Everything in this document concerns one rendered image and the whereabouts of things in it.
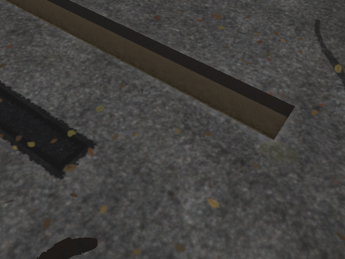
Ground left robot hand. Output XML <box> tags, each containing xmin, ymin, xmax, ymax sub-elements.
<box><xmin>37</xmin><ymin>237</ymin><xmax>98</xmax><ymax>259</ymax></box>

